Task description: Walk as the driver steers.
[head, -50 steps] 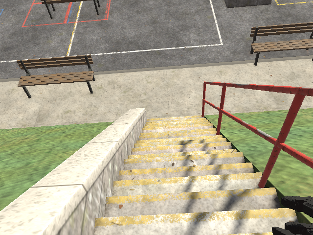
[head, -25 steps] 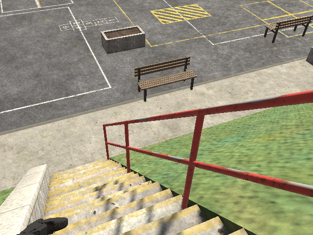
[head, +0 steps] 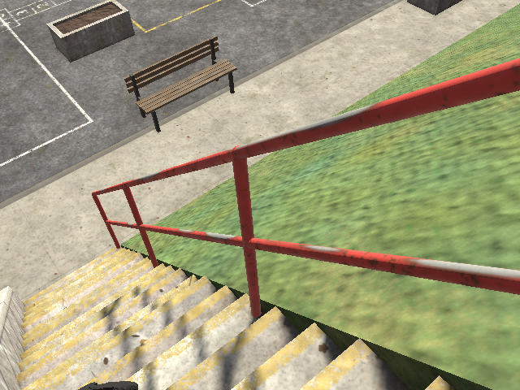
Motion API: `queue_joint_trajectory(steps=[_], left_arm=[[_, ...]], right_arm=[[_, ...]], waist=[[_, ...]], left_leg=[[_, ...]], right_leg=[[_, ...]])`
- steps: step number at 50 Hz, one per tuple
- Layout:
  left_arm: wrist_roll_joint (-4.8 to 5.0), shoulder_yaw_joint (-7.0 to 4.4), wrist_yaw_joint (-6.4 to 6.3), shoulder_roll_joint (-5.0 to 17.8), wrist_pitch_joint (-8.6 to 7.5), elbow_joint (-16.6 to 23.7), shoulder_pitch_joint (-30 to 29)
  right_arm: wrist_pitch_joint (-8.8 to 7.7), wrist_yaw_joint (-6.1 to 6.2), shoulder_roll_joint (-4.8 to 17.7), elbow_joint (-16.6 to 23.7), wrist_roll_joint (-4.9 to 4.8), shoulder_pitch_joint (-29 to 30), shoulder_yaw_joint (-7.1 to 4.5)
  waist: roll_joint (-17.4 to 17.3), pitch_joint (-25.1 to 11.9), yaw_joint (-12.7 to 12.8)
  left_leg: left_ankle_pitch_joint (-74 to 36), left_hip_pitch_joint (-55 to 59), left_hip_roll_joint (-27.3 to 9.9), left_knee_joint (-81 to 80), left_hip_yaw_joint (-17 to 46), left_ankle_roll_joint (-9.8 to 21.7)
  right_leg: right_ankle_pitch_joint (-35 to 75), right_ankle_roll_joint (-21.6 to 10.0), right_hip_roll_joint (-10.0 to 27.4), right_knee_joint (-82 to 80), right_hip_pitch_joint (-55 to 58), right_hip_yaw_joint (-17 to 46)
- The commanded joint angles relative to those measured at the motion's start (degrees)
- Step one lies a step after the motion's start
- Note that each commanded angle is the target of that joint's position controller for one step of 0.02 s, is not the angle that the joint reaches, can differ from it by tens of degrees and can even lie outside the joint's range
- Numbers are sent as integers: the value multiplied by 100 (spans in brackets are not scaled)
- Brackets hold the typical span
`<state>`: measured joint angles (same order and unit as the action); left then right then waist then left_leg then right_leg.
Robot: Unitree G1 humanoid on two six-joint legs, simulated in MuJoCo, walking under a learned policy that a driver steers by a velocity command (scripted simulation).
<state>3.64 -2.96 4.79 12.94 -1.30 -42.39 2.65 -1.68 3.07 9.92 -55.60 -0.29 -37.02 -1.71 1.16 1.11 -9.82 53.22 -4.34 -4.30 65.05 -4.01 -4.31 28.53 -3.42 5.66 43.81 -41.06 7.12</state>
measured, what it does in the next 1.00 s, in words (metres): goes down, turning left: right foot 0.23 m lower, then left foot 0.22 m lower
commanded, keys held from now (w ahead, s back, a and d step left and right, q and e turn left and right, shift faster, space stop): w+q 0.76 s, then q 0.24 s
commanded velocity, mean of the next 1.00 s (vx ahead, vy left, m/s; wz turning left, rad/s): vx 0.45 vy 0.00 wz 0.46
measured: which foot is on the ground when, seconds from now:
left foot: down 0.00-0.02, up 0.04-0.54, down 0.56-1.00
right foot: up 0.00-0.06, down 0.08-0.54, up 0.56-1.00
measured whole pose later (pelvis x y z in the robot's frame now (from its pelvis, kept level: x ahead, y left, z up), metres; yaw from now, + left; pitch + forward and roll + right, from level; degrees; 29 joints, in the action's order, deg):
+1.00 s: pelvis +0.49 -0.01 -0.45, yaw +32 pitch -1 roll +3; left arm -0.7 -2.1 0.8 10.7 -2.3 -34.5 8.8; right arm 1.0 5.2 6.8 -48.9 -2.1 -27.1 -1.5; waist 6.0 -3.0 -1.7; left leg 50.0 -18.5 16.8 75.6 12.3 6.0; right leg 31.0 2.5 -0.4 29.8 -26.6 10.4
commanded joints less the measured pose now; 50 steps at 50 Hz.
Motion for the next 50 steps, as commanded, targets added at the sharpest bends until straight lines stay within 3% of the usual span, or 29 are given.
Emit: queue_joint_trajectory(steps=[1, 2, 4, 5, 6, 7, 9, 10, 11, 12, 14, 15, 19, 24, 26, 28, 29, 30, 31, 33, 34, 35, 36, 39, 40, 42, 44, 48, 50], left_arm=[[-54, -326, -54, 580, 132, -843, 2464], [-223, -522, -133, 1072, 246, -1101, 3377], [-599, -340, -181, 983, 129, -1391, 4129], [-653, -9, -122, 694, -84, -1243, 3446], [-376, -277, -51, 1269, -168, -1397, 3064], [-262, -317, -21, 1221, -146, -1460, 2372], [-467, 170, -52, -287, -332, -1167, 1973], [-399, 256, -164, -249, -386, -1364, 1921], [-641, 31, -371, 685, -336, -1741, 2134], [-898, 100, -503, 500, -340, -1712, 2328], [-715, 204, -753, 163, -408, -1492, 1979], [-436, 192, -912, 261, -397, -1435, 1669], [-334, 192, -954, 390, -472, -1293, 1892], [-307, 28, -940, 258, -362, -1291, 2991], [-340, -65, -936, 348, -226, -1103, 2168], [-329, -214, -846, 578, -252, -1025, 1593], [-504, -241, -803, 339, -298, -895, 1289], [-359, -124, -732, -30, -460, -369, 1790], [-337, -147, -696, 334, -452, -198, 1633], [-259, -17, -795, -277, -354, 41, 1316], [-204, 32, -809, -291, -288, 190, 1378], [-208, 73, -815, -261, -105, 408, 910], [-331, 4, -914, -27, 94, 535, 535], [-604, -60, -746, 127, 117, 105, 1647], [-577, -146, -627, 407, 63, 203, 1241], [-522, 12, -562, 136, -9, 660, -122], [-645, 126, -399, 45, -119, 1004, -648], [-374, -83, -413, 99, -73, 945, 1336], [-353, -266, -417, 471, -121, 551, 2463]], right_arm=[[-19, -121, 1060, 304, -23, 1114, -260], [-89, -174, 1238, 477, -134, 1703, -319], [-199, -93, 1134, 470, -228, 1915, -502], [-252, -93, 382, 176, -249, 49, -441], [-113, -57, -369, 509, -392, -302, -243], [44, 39, -432, 819, -429, -224, -147], [208, 113, 263, 485, -520, 454, -345], [293, 68, -23, 629, -227, 290, -325], [430, 22, -386, 1118, -226, 667, -194], [495, 42, 2, 1236, -351, 1208, -209], [584, -82, 418, 1450, -262, 1517, -327], [543, -132, 400, 1621, -162, 1833, -309], [433, -345, 395, 1819, -25, 2171, -221], [336, -538, 565, 1805, -73, 2970, -251], [374, -481, 770, 1605, -184, 2332, -340], [385, -373, 1092, 731, -111, 88, -609], [381, -364, 1252, 222, -109, -1027, -624], [276, -462, 1225, 373, 64, -383, -417], [202, -490, 866, 532, 28, -57, -335], [247, -474, 1138, 594, 26, 574, -414], [145, -466, 1345, 602, 27, 839, -461], [175, -294, 970, 893, 73, 1595, -313], [160, -122, 576, 1170, 62, 2016, -156], [103, -39, 978, 1300, 42, 2163, -209], [84, 42, 661, 904, -144, 1183, -210], [54, 226, 344, 602, -251, -28, -159], [168, 537, 153, 808, -250, 474, -77], [184, 225, 188, 901, -177, 1406, -68], [235, 66, 287, 1217, -201, 2076, -91]], waist=[[-412, -414, 1765], [-352, -470, 2456], [825, 113, 3088], [1847, -100, 1654], [2026, -688, 1140], [1762, -584, 695], [-170, 49, 909], [336, -42, 484], [1523, -53, 339], [994, 14, 619], [564, 88, 493], [573, 260, 431], [69, 542, 499], [43, 630, 1397], [293, 541, 1016], [52, -406, -225], [-1758, 103, -913], [-3139, -316, 195], [-1857, -561, 409], [626, -1076, 867], [488, -1236, 1193], [134, -771, 1459], [693, -274, 1496], [140, -736, 1849], [-241, -602, 1404], [-395, -148, 720], [195, 162, 738], [-1220, 214, 1316], [-926, 19, 1787]], left_leg=[[-2429, -2689, -408, 558, 665, 428], [-2891, -2722, -26, 1987, 531, 225], [75, -3715, 1252, 6107, 1250, 31], [-256, -4516, 1112, 5708, 2189, 360], [-1393, -5213, 857, 5026, 1883, 533], [-3027, -5018, 559, 4008, 1807, 829], [-4481, -4442, 546, 3032, 1633, 1029], [-4677, -4514, 533, 2336, 1571, 867], [-4778, -4832, 291, 1924, 1782, 797], [-4855, -4997, 282, 2123, 2065, 710], [-6235, -4834, 317, 386, 2259, 798], [-7449, -4579, 383, -64, 2060, 550], [-8915, -3299, 554, -968, 1351, 367], [-8488, -3651, 485, -1576, 746, 485], [-7283, -2926, 282, -2830, 187, 725], [-7380, 966, 650, -3637, -363, 1330], [-8521, 2179, 243, -3866, 577, 2026], [-10817, 2824, -263, -2700, 1975, 2338], [-10309, 2533, -442, -2687, 2236, 2228], [-8028, 1204, -853, -2685, 3244, 2357], [-7304, 752, -1211, -2726, 3911, 2428], [-6494, -408, -1051, -2992, 4254, 2525], [-6294, -1683, -508, -3082, 3833, 2294], [-7356, -2632, -92, -2590, 3478, 2116], [-6190, -1378, 151, -2073, 3440, 2030], [-5475, 159, 292, -1639, 3969, 1869], [-4034, -1811, 1055, -1337, 2928, 1403], [-3705, -3395, 1574, -397, 2815, 1537], [-5075, -2802, 1500, 997, 2898, 1360]], right_leg=[[866, 244, -239, -653, 4870, -518], [200, 268, -202, -1172, 5416, -703], [48, -219, 411, -1625, 5442, -256], [3321, -119, 816, 58, 5351, -136], [216, -758, 1778, -618, 5292, 1401], [-3653, -688, 1957, -1635, 3824, 2398], [-2560, 246, 971, -1162, 2310, 188], [-1953, 24, 968, -967, 2060, 15], [-3721, -612, 1865, -1280, 1530, 1576], [-3865, -763, 1942, -1279, 1351, 1958], [-4864, -392, 1391, -992, 1039, 1284], [-5240, -379, 1254, -598, 818, 900], [-5818, -392, 865, 13, -63, -77], [-5410, -355, 1136, 1709, 1477, -183], [-3993, -176, 1212, 2690, 1508, -525], [-1755, 120, 646, 5633, 332, -1475], [-6235, 501, -525, 9734, -1822, -2008], [-7402, 326, -570, 9429, -3411, -793], [-6785, 223, -294, 8373, -3752, -466], [-5690, 182, -143, 7773, -3527, -217], [-4955, 243, 99, 6241, -3648, 184], [-4413, 597, 63, 4964, -3255, 275], [-3436, 850, -39, 3821, -2304, 241], [-1905, 841, -351, 3544, 43, -12], [-1202, 712, -278, 2709, -1162, 456], [-1677, 709, -357, 1584, -2634, 664], [988, 760, -696, -968, -130, 233], [682, 579, -812, -1091, 2871, 69], [874, 536, -361, -2026, 3463, 163]])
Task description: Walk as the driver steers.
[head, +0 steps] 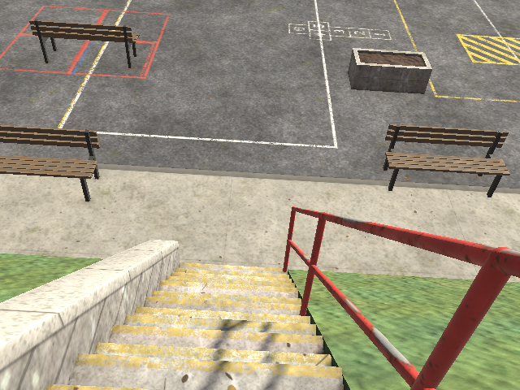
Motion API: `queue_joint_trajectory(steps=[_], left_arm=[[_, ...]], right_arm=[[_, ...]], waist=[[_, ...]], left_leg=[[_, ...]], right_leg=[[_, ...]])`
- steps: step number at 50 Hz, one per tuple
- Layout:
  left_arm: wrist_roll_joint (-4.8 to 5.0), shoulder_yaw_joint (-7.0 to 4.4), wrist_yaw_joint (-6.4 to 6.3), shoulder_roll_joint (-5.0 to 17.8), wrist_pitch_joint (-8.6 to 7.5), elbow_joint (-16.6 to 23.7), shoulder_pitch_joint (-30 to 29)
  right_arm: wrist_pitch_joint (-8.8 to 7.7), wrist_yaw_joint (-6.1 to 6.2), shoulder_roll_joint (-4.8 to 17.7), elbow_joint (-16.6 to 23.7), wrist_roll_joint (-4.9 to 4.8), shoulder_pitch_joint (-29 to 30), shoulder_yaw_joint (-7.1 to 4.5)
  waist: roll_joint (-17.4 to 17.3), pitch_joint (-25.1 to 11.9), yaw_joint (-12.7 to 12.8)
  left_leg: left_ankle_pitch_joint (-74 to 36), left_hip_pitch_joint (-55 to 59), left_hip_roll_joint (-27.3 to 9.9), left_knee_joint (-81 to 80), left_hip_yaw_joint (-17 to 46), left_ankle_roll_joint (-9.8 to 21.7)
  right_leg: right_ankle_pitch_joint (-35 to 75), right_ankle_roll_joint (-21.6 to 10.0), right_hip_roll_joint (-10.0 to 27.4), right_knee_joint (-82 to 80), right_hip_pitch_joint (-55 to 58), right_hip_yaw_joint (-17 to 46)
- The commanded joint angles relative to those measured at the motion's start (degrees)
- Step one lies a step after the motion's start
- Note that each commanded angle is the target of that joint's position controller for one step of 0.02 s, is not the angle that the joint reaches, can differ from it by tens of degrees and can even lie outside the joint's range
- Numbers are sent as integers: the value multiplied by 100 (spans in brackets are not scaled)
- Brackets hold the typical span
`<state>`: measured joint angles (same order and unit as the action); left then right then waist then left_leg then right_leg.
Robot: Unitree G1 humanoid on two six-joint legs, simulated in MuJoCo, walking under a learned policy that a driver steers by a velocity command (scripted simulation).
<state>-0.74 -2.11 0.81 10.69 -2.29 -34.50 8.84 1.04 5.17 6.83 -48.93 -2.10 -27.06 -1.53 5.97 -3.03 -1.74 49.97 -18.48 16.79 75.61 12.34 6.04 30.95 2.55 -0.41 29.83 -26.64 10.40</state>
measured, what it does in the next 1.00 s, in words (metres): goes down: right foot 0.21 m lower, then left foot 0.15 m higher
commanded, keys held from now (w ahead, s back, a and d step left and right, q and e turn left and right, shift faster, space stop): q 0.34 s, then no key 0.58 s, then w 0.08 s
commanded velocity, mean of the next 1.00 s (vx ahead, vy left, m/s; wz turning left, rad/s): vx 0.05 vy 0.00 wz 0.34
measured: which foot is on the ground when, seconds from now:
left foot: down 0.00-0.04, up 0.06-0.58, down 0.60-0.64, up 0.66-0.70, down 0.72-1.00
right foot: up 0.00-0.02, down 0.04-0.62, up 0.64-1.00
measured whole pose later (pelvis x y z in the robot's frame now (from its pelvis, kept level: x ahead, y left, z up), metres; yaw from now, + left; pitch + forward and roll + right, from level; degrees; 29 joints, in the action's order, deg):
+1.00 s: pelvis +0.06 +0.14 -0.14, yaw +13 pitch -4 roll -3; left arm 1.9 0.2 -1.5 9.2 7.2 -29.9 -1.7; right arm 4.6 4.7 8.4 -45.6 1.9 -26.2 4.0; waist 2.1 2.8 -9.2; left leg 19.2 -32.7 5.8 54.7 11.0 1.7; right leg -15.9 7.6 -9.7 89.8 -42.2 6.8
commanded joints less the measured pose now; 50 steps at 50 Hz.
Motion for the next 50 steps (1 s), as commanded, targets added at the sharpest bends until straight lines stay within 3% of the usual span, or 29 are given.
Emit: queue_joint_trajectory(steps=[1, 2, 3, 4, 5, 6, 7, 8, 10, 14, 18, 25, 26, 29, 30, 31, 32, 33, 34, 35, 36, 37, 38, 39, 40, 41, 42, 47, 50], left_arm=[[171, -487, 16, 877, 32, -642, 2870], [160, -439, -50, 815, 70, -1005, 3983], [243, -213, 57, 769, 133, -765, 2988], [190, 34, 163, 675, 191, -948, 2381], [176, 151, 167, 340, 175, -847, 2207], [18, 83, 150, 776, 206, -846, 1786], [-16, -139, 16, 1644, 258, -863, 1272], [-95, -43, -133, 1543, 318, -741, 820], [-80, 202, -330, 1074, 391, -514, 631], [-53, 339, -501, 986, 356, -630, 1595], [-14, 230, -616, 1233, 405, -586, 2074], [13, 33, -701, 1493, 398, -401, 2073], [95, -45, -705, 1576, 390, -346, 2065], [349, -125, -819, 1498, 445, 32, 815], [345, -278, -739, 1875, 463, 34, 690], [303, -170, -709, 1757, 521, 339, -404], [279, -60, -532, 1396, 539, 692, -1347], [202, -152, -358, 1532, 521, 817, -1704], [81, -230, -409, 1462, 472, -561, -178], [55, -210, -361, 1109, 377, -695, -686], [116, -231, -402, 959, 424, -556, -1578], [372, -192, -357, 368, 362, -386, -698], [448, 19, -173, -530, 294, 4, 643], [551, 44, -259, -249, 362, 200, 335], [490, -74, -404, 295, 599, -35, -57], [514, -157, -442, 545, 839, 44, -135], [439, -183, -463, 764, 1015, 139, -264], [303, 91, -333, 251, 945, 818, -549], [188, 107, -58, 260, 869, 839, -825]], right_arm=[[-34, -293, 561, 461, 51, 1353, -122], [-86, -366, 481, 676, -99, 1612, -118], [-65, -406, 75, 844, -153, 479, -81], [-7, -433, 229, 912, -144, -328, -38], [78, -358, 647, 1033, -176, 189, -156], [142, -234, 593, 1313, -159, 539, -105], [278, -134, 374, 1625, -191, 759, 28], [441, -66, 370, 1921, -184, 1351, 87], [634, -60, 674, 2023, -147, 1388, -59], [517, -90, 221, 2553, -193, 1916, 152], [444, -170, 339, 2931, -187, 2761, 157], [327, -238, 336, 3170, -249, 3522, 218], [306, -274, 343, 3141, -146, 3452, 257], [241, -447, 787, 2987, -65, 2977, 246], [239, -503, 822, 2552, -87, 2248, 141], [332, -544, 938, 2026, -286, 818, 17], [143, -447, 1810, 1234, 136, -160, -285], [-80, -474, 2147, 962, 429, -811, -336], [55, -636, 675, 210, 370, -2490, -42], [81, -678, 658, -310, 199, -4196, -87], [68, -737, 759, -272, 95, -4096, -28], [74, -744, 413, 73, -6, -2558, 286], [92, -634, 905, 277, -67, -515, 282], [90, -419, 1566, 715, 252, 1194, 118], [163, -359, 1133, 979, 657, 1640, 207], [200, -294, 1194, 1205, 845, 2033, 212], [166, -197, 1267, 1292, 814, 2246, 204], [183, 21, 1376, 1040, 455, 797, 399], [304, 5, 1352, 708, 314, -272, 113]], waist=[[-1073, 133, 1483], [-296, 26, 1922], [1598, -179, 869], [2074, -258, 33], [861, -88, 176], [192, -23, 16], [518, 277, -233], [-140, 740, -263], [-793, 883, -119], [-170, 499, 275], [-144, 294, 830], [244, 228, 1080], [469, 104, 1084], [553, -37, 572], [210, -304, 208], [-76, 348, -873], [-2335, 1306, -1460], [-4129, 2158, -1712], [-3193, 197, -2344], [-2230, -255, -2958], [-1799, 1015, -3191], [-1758, 1691, -1628], [-3418, 1562, 551], [-3182, 2052, 1082], [-1510, 1718, 827], [-889, 1204, 862], [-601, 919, 694], [-930, 12, 197], [-1406, -172, -363]], left_leg=[[-4881, -2209, -452, 921, 1254, 141], [-2900, -3466, 108, 3692, 603, -372], [754, -4937, 579, 6187, 711, -681], [631, -5088, -70, 6201, 578, -858], [6, -4983, -361, 6115, 258, -951], [-786, -4595, -583, 6417, -194, -1015], [-998, -4773, -901, 6647, -225, -1205], [-1453, -4816, -1125, 6615, 57, -1266], [-2934, -4397, -1003, 6275, -114, -1343], [-3171, -5326, -1174, 6420, -329, -1490], [-2724, -5893, -1415, 5961, -255, -1498], [-2412, -6119, -1828, 4654, 168, -1385], [-2271, -5887, -1930, 4519, -72, -1376], [-3455, -2911, -2528, 285, -131, -845], [-3848, -310, -1990, -140, -1177, -764], [-4844, 650, -2066, -2761, -680, -552], [-2400, -288, -1744, -3923, 725, -755], [-1466, -1465, -2036, -5889, 2609, -463], [-3739, 2250, -971, -2015, -2175, -550], [-3319, 3677, -1162, -716, -1700, -430], [-1994, 972, -757, -2422, -694, -530], [-1778, -591, -1019, -3705, 1078, -726], [-2014, -1490, -2255, -5690, 3989, -191], [-1147, -2713, -3072, -6691, 5923, 121], [-341, -3249, -2921, -6414, 5618, 165], [26, -3602, -2732, -5857, 5368, 344], [268, -3541, -2760, -5342, 5053, 553], [-1498, -1727, -2290, -4642, 3064, 886], [-225, -1039, -1745, -5175, 1608, 479]], right_leg=[[696, -188, 661, -697, 3550, -137], [1463, -466, 1287, -936, 4900, 252], [4797, -1181, 1919, 1045, 5754, 986], [5986, -1801, 2331, 1069, 5043, 1197], [4395, -1901, 2146, 613, 4142, 798], [2927, -2070, 2209, -42, 2986, 935], [1487, -2590, 2857, -440, 2025, 1965], [-146, -2493, 2924, -931, 1125, 2028], [-2350, -1646, 1734, -694, 316, 785], [-2026, -1582, 1602, -190, 1362, 149], [-2440, -1617, 1707, 192, 2209, 209], [-2613, -1657, 2240, 516, 2432, 662], [-3026, -1536, 2175, 473, 2461, 627], [-4450, -593, 1546, 454, 955, -36], [-5148, -443, 1468, -27, -502, -642], [-6717, -177, 1217, -11, -1708, -1381], [-6912, 106, 216, 2430, -2458, -2155], [-7845, -146, -443, 4207, -2770, -1616], [-8658, -457, -223, 4423, -2513, -284], [-8723, -410, -705, 5820, -3745, -139], [-8840, -545, -1644, 7638, -3419, 228], [-8350, -860, -1768, 8147, -3323, 1293], [-7751, -977, -1505, 7677, -3490, 1349], [-6446, -744, -967, 7298, -3569, 878], [-5226, -459, -803, 7608, -2956, 744], [-4398, -234, -985, 7831, -2630, 767], [-3976, -23, -952, 7801, -2522, 887], [-4373, 716, -858, 7807, -1738, -61], [-5415, 469, -574, 3232, 310, -1061]])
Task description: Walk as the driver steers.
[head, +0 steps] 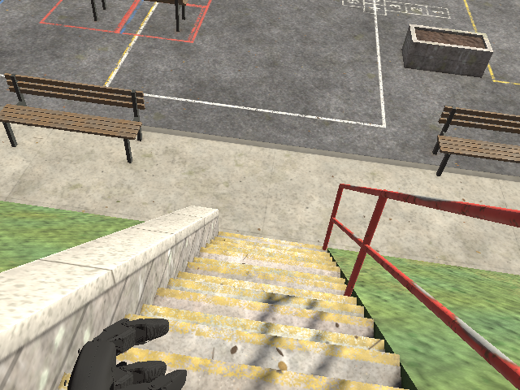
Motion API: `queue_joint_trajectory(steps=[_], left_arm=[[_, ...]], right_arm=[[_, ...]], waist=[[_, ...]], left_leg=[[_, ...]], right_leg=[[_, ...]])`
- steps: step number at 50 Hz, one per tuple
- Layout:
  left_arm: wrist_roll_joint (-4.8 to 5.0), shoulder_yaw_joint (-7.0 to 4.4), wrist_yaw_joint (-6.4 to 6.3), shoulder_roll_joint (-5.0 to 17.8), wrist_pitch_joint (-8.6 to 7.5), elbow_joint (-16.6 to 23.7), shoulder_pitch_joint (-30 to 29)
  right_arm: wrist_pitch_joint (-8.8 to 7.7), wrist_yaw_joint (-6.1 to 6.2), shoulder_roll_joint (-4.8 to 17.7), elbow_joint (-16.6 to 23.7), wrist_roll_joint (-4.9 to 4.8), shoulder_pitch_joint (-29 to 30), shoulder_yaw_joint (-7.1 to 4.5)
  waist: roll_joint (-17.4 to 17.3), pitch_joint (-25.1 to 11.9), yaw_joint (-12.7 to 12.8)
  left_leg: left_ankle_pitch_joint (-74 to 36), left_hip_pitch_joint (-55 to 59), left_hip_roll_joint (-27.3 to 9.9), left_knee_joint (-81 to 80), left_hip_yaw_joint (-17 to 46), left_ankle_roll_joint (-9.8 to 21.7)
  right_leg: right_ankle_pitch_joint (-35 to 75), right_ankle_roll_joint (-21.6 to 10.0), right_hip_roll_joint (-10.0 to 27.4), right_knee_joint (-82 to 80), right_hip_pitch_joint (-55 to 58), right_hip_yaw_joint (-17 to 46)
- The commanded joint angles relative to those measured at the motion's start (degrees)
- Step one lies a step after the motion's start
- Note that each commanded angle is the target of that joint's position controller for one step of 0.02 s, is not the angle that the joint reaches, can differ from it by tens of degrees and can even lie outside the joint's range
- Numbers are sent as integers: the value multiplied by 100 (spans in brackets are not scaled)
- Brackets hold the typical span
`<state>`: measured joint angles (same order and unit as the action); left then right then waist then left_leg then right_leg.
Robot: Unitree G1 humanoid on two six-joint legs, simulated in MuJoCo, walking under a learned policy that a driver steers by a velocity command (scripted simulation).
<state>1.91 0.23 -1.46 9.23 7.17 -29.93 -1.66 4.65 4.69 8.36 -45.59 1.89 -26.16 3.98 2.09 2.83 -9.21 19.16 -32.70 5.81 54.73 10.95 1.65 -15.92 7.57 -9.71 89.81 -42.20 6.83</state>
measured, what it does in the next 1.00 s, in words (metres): goes down: right foot, then left foot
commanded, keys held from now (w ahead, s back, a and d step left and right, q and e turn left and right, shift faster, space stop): w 1.00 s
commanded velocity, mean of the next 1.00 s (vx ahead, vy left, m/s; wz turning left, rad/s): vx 0.42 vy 0.00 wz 0.01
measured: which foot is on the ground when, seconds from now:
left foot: down 0.00-0.12, up 0.14-0.40, down 0.42-0.94, up 0.96-1.00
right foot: up 0.00-0.06, down 0.08-0.50, up 0.52-0.94, down 0.96-1.00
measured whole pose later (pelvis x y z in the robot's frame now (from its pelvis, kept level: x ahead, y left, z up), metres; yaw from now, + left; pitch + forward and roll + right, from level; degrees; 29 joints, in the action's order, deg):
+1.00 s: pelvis +0.25 -0.04 -0.16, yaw +3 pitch +1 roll +2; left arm -1.1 -3.8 1.4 14.8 0.5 -43.3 22.0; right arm -0.5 3.0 13.2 -51.6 -2.0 -27.0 -2.4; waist 2.7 -0.1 3.4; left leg 44.3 -39.1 5.8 118.7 8.9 0.8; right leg -10.6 -4.7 0.2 34.3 -16.3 -1.9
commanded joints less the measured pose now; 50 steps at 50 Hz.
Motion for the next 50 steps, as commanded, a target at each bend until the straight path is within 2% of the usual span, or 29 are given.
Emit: queue_joint_trajectory(steps=[1, 2, 3, 4, 5, 6, 7, 8, 9, 11, 15, 16, 18, 21, 24, 26, 27, 28, 34, 35, 39, 40, 42, 44, 46, 47, 48, 49, 50], left_arm=[[-80, -132, 306, 319, -102, 230, 667], [-117, -196, 367, 366, -125, -73, 1504], [-148, -283, 334, 381, -137, -466, 2358], [-158, -127, 253, -109, -203, -693, 2568], [-270, -153, 276, 157, -328, -1022, 3011], [-142, -158, 281, 8, -481, -1212, 3802], [-184, -353, 265, 751, -619, -1271, 3166], [-303, -353, 219, 710, -717, -1069, 2533], [-356, -317, 180, 517, -775, -961, 2058], [-231, -292, 165, 414, -770, -782, 1597], [-20, -252, 105, 354, -760, -900, 2633], [-72, -220, 112, 408, -636, -842, 2932], [-204, -321, 119, 726, -556, -829, 2994], [-84, -319, 81, 877, -406, -603, 2675], [-172, -207, 15, 687, -401, -725, 3076], [-39, -170, 6, 584, -450, -554, 2950], [26, -167, -52, 572, -438, -399, 2603], [117, -244, -106, 774, -404, -350, 2289], [-181, -234, -50, 624, -434, -555, 2306], [21, -395, -3, 866, -431, -728, 2214], [-52, -378, 277, 697, -719, -485, 856], [-173, -381, 392, 876, -736, -385, 727], [-149, -308, 470, 464, -717, -451, 1075], [-20, -522, 351, 802, -550, -1096, 2868], [-137, -684, 194, 1000, -372, -1458, 4128], [-352, -748, 149, 1214, -354, -1819, 4912], [-343, -700, 168, 996, -412, -2106, 5590], [-414, -355, 308, 748, -569, -2180, 5430], [-364, -301, 437, 791, -732, -2136, 4831]], right_arm=[[-69, -36, 1172, 272, -97, -402, -510], [-138, -143, 1233, 276, -122, -23, -569], [-223, -208, 925, 277, -151, 239, -521], [-276, -222, 396, 218, -234, 78, -371], [-316, -297, 338, 316, -404, 259, -483], [-487, -282, 339, 455, -446, 1050, -508], [-576, -246, 653, 757, -795, 1211, -707], [-615, -187, 868, 687, -786, 1468, -792], [-589, -200, 779, 662, -696, 1624, -771], [-536, -240, 661, 507, -478, 1398, -714], [-665, -379, 342, 843, -293, 2007, -461], [-673, -378, 305, 1113, -355, 2435, -380], [-765, -567, 448, 1193, -248, 2559, -345], [-724, -597, 530, 1080, -149, 2182, -306], [-577, -598, 846, 947, -169, 1730, -399], [-452, -670, 1086, 644, -198, 1266, -510], [-481, -710, 1045, 547, -242, 1204, -500], [-548, -741, 984, 490, -279, 1295, -478], [-702, -608, 1116, 344, -369, 1232, -571], [-691, -632, 1126, 145, -421, 688, -620], [-811, -326, 1033, -57, -375, -397, -709], [-757, -74, 912, 39, -344, -71, -663], [-662, 93, 1024, 14, -236, 362, -639], [-657, -49, 1187, 134, -241, 1233, -645], [-557, -197, 1187, 193, -459, 1540, -658], [-580, -182, 1117, 90, -500, 1579, -740], [-598, -154, 739, -70, -337, 1635, -701], [-743, -157, 49, 285, -290, 1448, -578], [-874, -242, -50, 363, -498, 67, -502]], waist=[[-1600, -679, 561], [-2032, -393, 1063], [-1838, -117, 1516], [-1446, 171, 1341], [-626, 237, 1169], [-364, 645, 1698], [456, 1004, 1044], [358, 1169, 828], [401, 900, 681], [481, 709, 531], [562, 389, 1003], [624, 416, 1171], [1025, -234, 1207], [583, -690, 1069], [-189, -1629, 1064], [-874, -1412, 1025], [-1156, -848, 990], [-810, -458, 1113], [-703, -273, 1295], [-454, -285, 1154], [-897, -320, 487], [-324, -243, 630], [-373, -215, 900], [-1173, -427, 1856], [-1301, -640, 2455], [-945, -728, 2796], [210, -286, 3307], [1480, 159, 2538], [1948, -255, 1224]], left_leg=[[3520, -358, -488, -3527, 1602, 816], [3743, -1041, -288, -3552, 1526, 742], [3771, -1333, 40, -2875, 1351, 696], [2743, -709, 91, -2260, 1043, 578], [2021, -1175, 153, -1448, 695, 360], [1189, -1816, 97, -1159, 1011, 438], [768, -2272, 55, -1066, 541, 392], [94, -1643, -442, -829, 356, 255], [-346, -786, -554, -370, 90, 181], [-746, 85, -519, 289, -428, -9], [-721, -615, -663, -284, -562, -24], [643, -682, -436, -1600, -860, -11], [-520, 20, -565, -913, -740, -44], [-1026, 1541, -363, -1508, -1084, 47], [-3852, 3382, -939, -1668, -378, 608], [-3707, 3647, -1468, -2131, 560, 1205], [-3104, 3282, -1920, -2723, 1320, 1537], [-2118, 2716, -2045, -2867, 1392, 1605], [-1306, 1131, -1884, -2058, 1307, 1386], [-263, 1364, -1739, -1376, 1270, 1454], [1087, 2307, -1582, -450, 1867, 1217], [1525, 1071, -1210, -378, 1148, 1089], [1727, -1362, -774, -247, 198, 925], [932, -2328, -884, 745, 179, 784], [-396, -995, -865, 2087, -315, 306], [-1126, -1249, -534, 4293, -323, 55], [1319, -2520, 571, 7576, -403, -138], [3021, -4248, 864, 9269, -112, -1], [2095, -4475, 383, 7906, 433, 323]], right_leg=[[-1082, -107, 241, -3404, 3217, -1098], [-832, -307, 259, -4041, 4243, -1338], [-793, -566, 324, -5106, 4870, -1149], [-1863, -1021, 488, -6658, 4572, -687], [-2946, -1502, 965, -5785, 4348, 926], [-2441, -1625, 1384, -6155, 4339, 1694], [-4077, -1860, 2031, -7434, 3577, 3600], [-4123, -1818, 2273, -7945, 2901, 3986], [-3634, -1754, 2212, -7975, 2347, 3733], [-2730, -1763, 1778, -7811, 1717, 2913], [378, -1986, 1676, -6766, 3179, 2372], [1351, -1919, 1643, -6679, 3716, 2165], [2657, -1885, 1716, -6126, 3815, 2003], [3601, -1768, 1447, -5810, 3324, 1475], [2699, -1206, 984, -4776, 2810, 940], [426, -963, 615, -3789, 1582, 608], [-1524, -933, 522, -3467, 926, 585], [-1949, -869, 679, -3459, 708, 439], [-512, -1111, 973, -2159, 578, -331], [169, -1123, 1034, -2162, -143, -29], [1473, -1088, 1163, -3061, -1938, 582], [3744, -951, 1071, -4595, -816, 127], [4646, -694, 607, -5052, 2247, -816], [4337, -642, 480, -3664, 3876, -1087], [2884, -891, 907, -5388, 4077, -1275], [3360, -1354, 1381, -6247, 5137, -1130], [3204, -1879, 1895, -7163, 5851, -299], [5845, -1647, 2129, -5577, 6039, 38], [7129, -1717, 2326, -4837, 5738, 693]])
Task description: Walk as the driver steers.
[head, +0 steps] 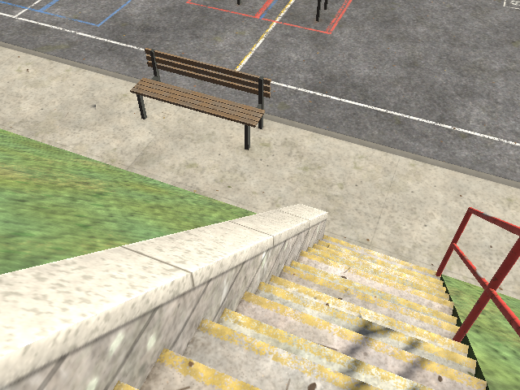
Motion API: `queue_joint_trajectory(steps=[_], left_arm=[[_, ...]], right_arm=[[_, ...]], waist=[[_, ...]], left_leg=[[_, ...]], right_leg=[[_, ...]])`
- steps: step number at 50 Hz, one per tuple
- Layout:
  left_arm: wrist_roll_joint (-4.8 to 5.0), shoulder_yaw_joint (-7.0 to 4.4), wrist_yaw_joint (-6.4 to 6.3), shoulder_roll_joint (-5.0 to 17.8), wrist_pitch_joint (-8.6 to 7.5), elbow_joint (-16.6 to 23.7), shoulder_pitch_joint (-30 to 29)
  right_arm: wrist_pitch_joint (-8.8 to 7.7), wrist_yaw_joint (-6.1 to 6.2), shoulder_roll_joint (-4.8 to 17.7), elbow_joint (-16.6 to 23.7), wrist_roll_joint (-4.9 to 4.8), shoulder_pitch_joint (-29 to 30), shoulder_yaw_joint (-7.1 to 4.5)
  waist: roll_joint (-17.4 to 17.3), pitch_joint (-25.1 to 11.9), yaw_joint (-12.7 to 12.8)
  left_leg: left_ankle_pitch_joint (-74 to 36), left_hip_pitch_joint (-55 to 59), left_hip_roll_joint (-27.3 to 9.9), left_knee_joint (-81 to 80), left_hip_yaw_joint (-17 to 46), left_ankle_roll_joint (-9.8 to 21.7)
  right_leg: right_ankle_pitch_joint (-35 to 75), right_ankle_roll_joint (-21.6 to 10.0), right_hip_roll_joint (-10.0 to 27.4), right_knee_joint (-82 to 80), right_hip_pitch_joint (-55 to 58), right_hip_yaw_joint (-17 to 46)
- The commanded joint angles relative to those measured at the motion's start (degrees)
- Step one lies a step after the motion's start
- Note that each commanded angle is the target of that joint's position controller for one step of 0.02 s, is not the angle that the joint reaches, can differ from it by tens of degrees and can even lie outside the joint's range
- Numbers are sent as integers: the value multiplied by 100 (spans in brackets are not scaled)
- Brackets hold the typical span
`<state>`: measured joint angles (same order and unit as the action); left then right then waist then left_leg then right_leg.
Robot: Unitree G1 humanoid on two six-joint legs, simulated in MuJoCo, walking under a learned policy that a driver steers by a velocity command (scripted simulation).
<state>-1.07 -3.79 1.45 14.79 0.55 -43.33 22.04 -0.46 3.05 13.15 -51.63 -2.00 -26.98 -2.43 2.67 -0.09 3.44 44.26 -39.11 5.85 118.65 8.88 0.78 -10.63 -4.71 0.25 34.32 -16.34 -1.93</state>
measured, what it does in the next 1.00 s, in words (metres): goes down: left foot 0.21 m lower, then right foot 0.20 m lower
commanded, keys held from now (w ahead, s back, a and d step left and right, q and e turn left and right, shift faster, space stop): w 0.54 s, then w+e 0.46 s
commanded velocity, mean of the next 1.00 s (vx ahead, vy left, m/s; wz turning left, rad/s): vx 0.50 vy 0.00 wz -0.15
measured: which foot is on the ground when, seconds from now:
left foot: up 0.00-0.46, down 0.48-0.94, up 0.96-1.00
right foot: down 0.00-0.44, up 0.46-0.92, down 0.94-1.00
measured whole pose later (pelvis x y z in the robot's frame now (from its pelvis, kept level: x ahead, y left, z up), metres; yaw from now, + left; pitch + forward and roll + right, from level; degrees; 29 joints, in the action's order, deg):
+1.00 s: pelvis +0.48 -0.06 -0.42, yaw -12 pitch +0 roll +1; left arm 0.4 -3.9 2.3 12.2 0.0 -50.0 20.5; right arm -4.0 2.4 12.0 -54.6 -0.9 -19.6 -3.2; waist -0.8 -0.9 2.5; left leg 42.6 -37.5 -4.7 116.2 3.7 0.3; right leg -16.6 -4.5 -2.4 42.1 -18.8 2.9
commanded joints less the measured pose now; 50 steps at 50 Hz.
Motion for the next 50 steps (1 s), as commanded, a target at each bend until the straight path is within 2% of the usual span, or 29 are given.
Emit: queue_joint_trajectory(steps=[1, 2, 3, 4, 5, 7, 10, 14, 19, 21, 23, 24, 25, 26, 28, 29, 30, 31, 33, 34, 36, 37, 40, 44, 46, 47, 48, 49, 50], left_arm=[[11, 63, 241, 204, -89, -927, 2216], [116, -17, 292, 498, -109, -1031, 1968], [-66, -89, 231, 832, -204, -985, 1321], [-114, 104, 127, 322, -254, -849, 819], [-263, 305, -125, 109, -297, -599, 128], [-168, 350, -340, 122, -294, -981, 416], [149, 400, -480, -52, -364, -1240, 1359], [170, 414, -726, -235, -225, -1196, 1594], [277, 267, -592, -233, -199, -1288, 1430], [267, 149, -517, -62, -267, -1162, 707], [275, 44, -322, 68, -384, -1212, 77], [304, -10, -289, -45, -488, -1236, -502], [325, 34, -287, -485, -497, -1000, 257], [327, 95, -274, -464, -442, -812, 1006], [431, -10, -326, -236, -276, -666, 997], [514, 95, -413, -491, -161, -344, 556], [460, 70, -467, -246, -38, -99, -88], [331, 43, -494, -193, 41, -54, -237], [257, 87, -381, -366, 138, -298, 496], [356, -16, -316, -79, 158, -180, 136], [243, -10, -252, -81, 185, 156, -526], [144, 33, -161, -105, 151, 324, -857], [169, 37, 0, -115, 165, 245, -868], [178, -123, -14, 202, 269, -125, -515], [235, -425, -3, 612, 281, -728, 1615], [146, -386, 7, 567, 200, -1240, 2914], [97, -126, 133, 535, -39, -1310, 2502], [135, -4, 142, 164, -125, -1279, 2180], [111, 74, 162, -90, -116, -1224, 1959]], right_arm=[[-342, -107, -329, 813, -238, -114, 139], [-308, -36, -263, 859, -261, -34, 185], [-239, 32, -178, 922, -452, 652, 167], [-139, 75, 134, 1034, -424, 1328, 127], [5, 34, 292, 1252, -195, 1553, 123], [144, -124, -176, 944, 244, 921, 169], [80, -248, 116, 1128, -55, 1693, 30], [-87, -608, -265, 1441, 251, 2830, 105], [-99, -749, -46, 1557, 79, 2775, 13], [-103, -708, 268, 1089, 37, 1555, -106], [-109, -629, 708, 103, 129, -961, -404], [-102, -598, 453, -519, 281, -2587, -340], [-154, -590, 85, -714, 352, -2290, -68], [-188, -563, -116, -324, 282, -1422, 110], [-293, -714, -34, -129, 289, -326, 108], [-284, -543, 751, -281, 291, 20, -154], [-312, -367, 356, -86, 390, 540, 21], [-319, -215, 157, -159, 488, 596, 139], [-338, -79, 817, -254, 554, 349, 52], [-394, -33, 578, -368, 334, -17, 39], [-480, 85, 200, -453, 44, -162, 92], [-457, 133, 191, -317, 76, 33, 115], [-369, 155, 518, -212, 146, 300, 41], [-311, -31, 277, -409, 49, -177, -60], [-244, -125, 621, -345, 97, 773, -207], [-327, -33, 723, -233, 164, 1331, -297], [-530, -30, -41, 240, 232, 620, -156], [-619, -73, 59, 349, 157, 218, -154], [-558, -66, 253, 486, -1, 585, -167]], waist=[[1049, -126, -330], [327, -72, -561], [56, 182, -708], [-607, 782, -723], [-643, 1212, -998], [-173, 741, -1084], [83, 906, -520], [101, 976, 42], [178, 1067, 356], [114, 682, -236], [-50, -174, -1400], [-1104, -106, -2359], [-2070, -63, -1597], [-2287, -338, -795], [-260, -314, -179], [-1450, -297, -1], [-603, 447, 53], [-125, 433, 60], [-696, -211, 284], [-841, -69, 9], [-799, 277, -141], [-765, 231, -178], [-944, 232, -161], [-875, 562, -497], [-655, -176, 823], [587, 194, 1721], [3015, 403, 546], [2538, 133, 116], [939, 4, 54]], left_leg=[[-870, -3794, 52, 1028, 464, 441], [-959, -3791, -256, 1005, 227, 425], [-2190, -4067, -606, -543, 760, 415], [-2951, -4091, -725, -1292, 840, 348], [-3944, -3253, -795, -2897, 730, 24], [-5534, -1408, -1028, -3708, 132, -233], [-6587, -2369, -1010, -5064, 196, -31], [-8417, -745, -858, -7524, -318, -100], [-7437, -143, -871, -8556, -425, -104], [-7077, 586, -1234, -9290, -173, 90], [-7038, 3771, -1031, -9572, -1007, 301], [-7443, 5073, -1373, -10043, -854, 821], [-8787, 5969, -1813, -8035, -305, 1095], [-9399, 5704, -2013, -7829, 395, 1311], [-6369, 3826, -2308, -8267, 570, 1347], [-4055, 2843, -3094, -8926, 1982, 1769], [-4256, 1253, -3161, -8893, 1984, 1825], [-4990, 648, -2660, -8715, 1506, 1619], [-5189, 689, -2388, -8484, 1126, 1567], [-4127, 1501, -2242, -8031, 1044, 1270], [-3015, 1409, -2002, -7759, 581, 1054], [-2395, 903, -1669, -7656, 25, 897], [-1592, 118, -1695, -7110, -475, 738], [-2690, 1362, -2196, -5347, -212, 538], [-5065, 842, -1661, -2968, -1155, 151], [-3278, -549, -918, 499, -1485, -135], [449, -2760, -201, 1683, -981, -133], [-154, -3327, -502, 838, -561, 58], [-940, -3507, -813, 34, -477, 226]], right_leg=[[5100, -769, 1658, 397, 2528, 1958], [3201, -1142, 2041, -25, 1795, 2572], [-204, -1198, 2324, -722, 973, 3883], [-1046, -847, 2073, -1042, 215, 4125], [-273, -791, 1950, -1063, -1086, 3754], [765, -600, 1341, -418, -1721, 2736], [-11, -500, 920, 243, -231, 2386], [-1344, -453, 476, 645, -596, 1706], [-322, -555, 398, 1869, -80, 1573], [52, -617, 372, 2927, 144, 1849], [2212, -239, 92, 5470, -819, 1337], [-454, 167, -865, 8756, -2078, 844], [-3946, 255, -1468, 9856, -4161, 1437], [-3646, 131, -977, 8431, -4498, 1818], [-1911, 39, -327, 7123, -4184, 1536], [-1326, 106, 54, 6463, -4292, 1580], [-261, 497, 176, 5081, -3956, 1826], [347, 689, 242, 4351, -3183, 1657], [1020, 886, 150, 4633, -2322, 1085], [1996, 733, 244, 4017, -3298, 1781], [3244, 568, 186, 2408, -3305, 1971], [4061, 522, 92, 1564, -2457, 1503], [4692, 561, 0, 1350, -861, 963], [3083, 267, 106, 1470, -1568, 541], [2677, -127, -9, -624, 1420, -168], [3526, -582, 87, -1205, 2644, 10], [6912, -945, 572, 300, 3113, 1525], [6995, -1044, 864, 496, 3024, 2169], [4764, -1043, 1033, 400, 2540, 2359]])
